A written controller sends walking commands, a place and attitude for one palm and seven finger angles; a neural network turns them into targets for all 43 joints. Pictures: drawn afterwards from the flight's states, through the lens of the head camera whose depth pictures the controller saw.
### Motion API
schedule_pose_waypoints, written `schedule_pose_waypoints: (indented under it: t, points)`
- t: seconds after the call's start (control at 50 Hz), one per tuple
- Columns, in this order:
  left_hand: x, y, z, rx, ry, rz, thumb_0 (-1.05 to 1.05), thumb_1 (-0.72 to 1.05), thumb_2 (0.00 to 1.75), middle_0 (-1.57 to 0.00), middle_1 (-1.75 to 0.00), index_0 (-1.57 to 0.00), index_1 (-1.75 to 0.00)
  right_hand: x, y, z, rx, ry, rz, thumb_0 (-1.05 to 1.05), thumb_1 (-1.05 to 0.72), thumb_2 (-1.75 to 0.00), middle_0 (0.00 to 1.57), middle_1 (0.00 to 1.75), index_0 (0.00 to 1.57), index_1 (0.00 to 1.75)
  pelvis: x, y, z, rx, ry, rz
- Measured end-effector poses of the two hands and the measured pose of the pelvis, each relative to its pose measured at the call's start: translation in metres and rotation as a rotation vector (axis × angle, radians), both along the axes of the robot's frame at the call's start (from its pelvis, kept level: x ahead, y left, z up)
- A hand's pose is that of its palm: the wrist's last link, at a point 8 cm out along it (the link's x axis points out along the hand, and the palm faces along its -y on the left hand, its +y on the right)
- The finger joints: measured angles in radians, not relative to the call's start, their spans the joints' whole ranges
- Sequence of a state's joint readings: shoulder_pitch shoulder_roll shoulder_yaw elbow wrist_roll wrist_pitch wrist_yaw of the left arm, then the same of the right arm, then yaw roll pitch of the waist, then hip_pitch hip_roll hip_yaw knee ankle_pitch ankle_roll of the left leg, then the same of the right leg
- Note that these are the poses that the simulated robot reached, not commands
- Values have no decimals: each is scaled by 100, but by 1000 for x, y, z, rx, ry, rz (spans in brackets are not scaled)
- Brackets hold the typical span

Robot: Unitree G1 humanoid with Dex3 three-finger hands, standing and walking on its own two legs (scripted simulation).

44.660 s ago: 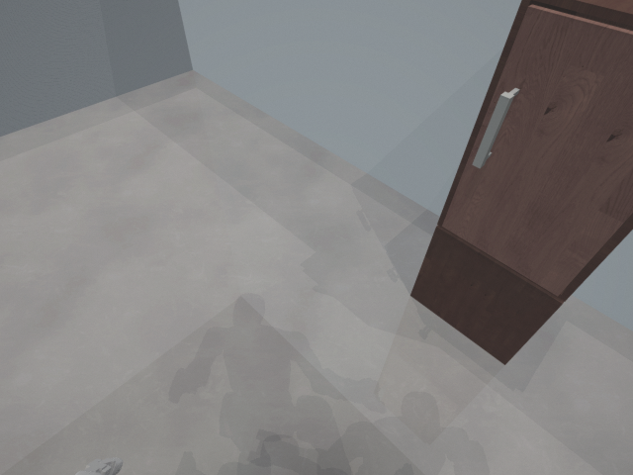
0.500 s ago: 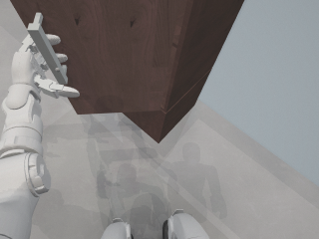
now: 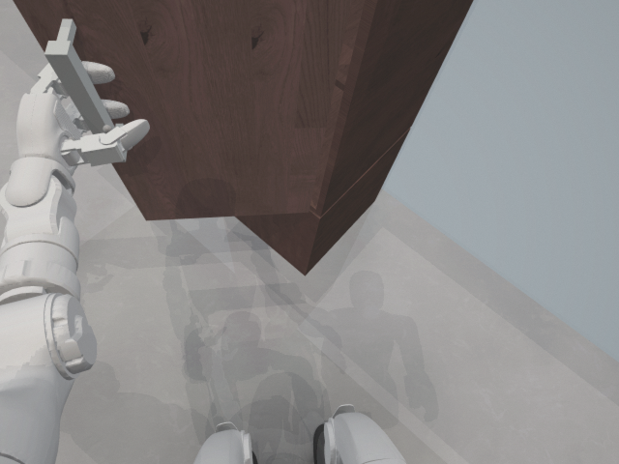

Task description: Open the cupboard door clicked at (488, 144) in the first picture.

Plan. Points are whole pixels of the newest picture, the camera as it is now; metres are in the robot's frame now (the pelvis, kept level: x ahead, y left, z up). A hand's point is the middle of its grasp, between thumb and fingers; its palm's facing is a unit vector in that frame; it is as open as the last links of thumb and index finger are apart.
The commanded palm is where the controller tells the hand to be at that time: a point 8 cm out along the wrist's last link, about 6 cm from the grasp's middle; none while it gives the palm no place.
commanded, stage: close the thumb around the handle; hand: left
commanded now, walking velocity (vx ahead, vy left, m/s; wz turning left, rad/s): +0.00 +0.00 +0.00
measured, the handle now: (95, 99) +0.56 +0.22 +0.08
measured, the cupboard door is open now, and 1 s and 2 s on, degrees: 47 69 96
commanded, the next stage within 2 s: pull the door open along its arc in 0.28 s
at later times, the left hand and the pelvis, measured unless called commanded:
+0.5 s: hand (109, 131) +0.51 +0.20 +0.08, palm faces +0.01 -1.00 -0.01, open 5.7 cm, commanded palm +0.47 +0.24 +0.08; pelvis +0.00 +0.00 +0.00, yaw +0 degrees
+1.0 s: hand (143, 211) +0.40 +0.15 +0.08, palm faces +0.20 -0.98 +0.05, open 6.0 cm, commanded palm +0.33 +0.19 +0.08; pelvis +0.02 +0.00 +0.02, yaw -1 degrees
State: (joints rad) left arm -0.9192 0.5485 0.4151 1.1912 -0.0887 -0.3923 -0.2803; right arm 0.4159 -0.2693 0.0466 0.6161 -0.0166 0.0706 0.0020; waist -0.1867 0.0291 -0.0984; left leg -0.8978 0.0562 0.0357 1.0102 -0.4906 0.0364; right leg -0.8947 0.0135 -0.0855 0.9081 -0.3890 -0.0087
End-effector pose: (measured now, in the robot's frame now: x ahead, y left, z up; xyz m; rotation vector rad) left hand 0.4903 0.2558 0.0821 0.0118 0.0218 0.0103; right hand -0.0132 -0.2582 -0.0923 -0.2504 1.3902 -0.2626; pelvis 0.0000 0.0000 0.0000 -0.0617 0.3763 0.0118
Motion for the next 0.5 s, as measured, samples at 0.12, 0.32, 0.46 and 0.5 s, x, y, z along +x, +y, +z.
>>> schedule_pose_waypoints:
  t: [0.12,0.32,0.46,0.5]
  points:
    - [-2,0,0,2,8,1,0,54,74,-37,-131,-38,-131,4,3,-1,13,-5,0,0,-91,-90,20,30,21,30,2,1,1,1,-3,0]
    - [-4,-2,0,-2,1,7,1,73,82,-37,-135,-37,-134,9,2,-2,13,-19,5,0,-91,-90,20,30,21,30,2,0,1,2,-8,0]
    - [-3,-2,1,0,2,2,1,73,82,-37,-135,-37,-135,8,-2,-1,2,-21,8,0,-91,-90,20,30,21,30,0,-1,1,3,-7,1]
    - [-4,-2,0,-1,1,4,1,74,81,-37,-135,-36,-135,8,-3,-1,2,-22,6,0,-91,-90,20,30,21,30,0,-1,1,5,-6,-2]
